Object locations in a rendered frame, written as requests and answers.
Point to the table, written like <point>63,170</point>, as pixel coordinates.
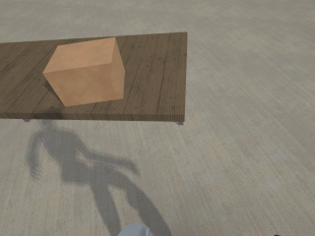
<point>155,67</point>

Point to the robot left thigh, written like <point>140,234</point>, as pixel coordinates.
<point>135,229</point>

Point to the carton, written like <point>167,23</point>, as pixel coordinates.
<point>87,72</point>

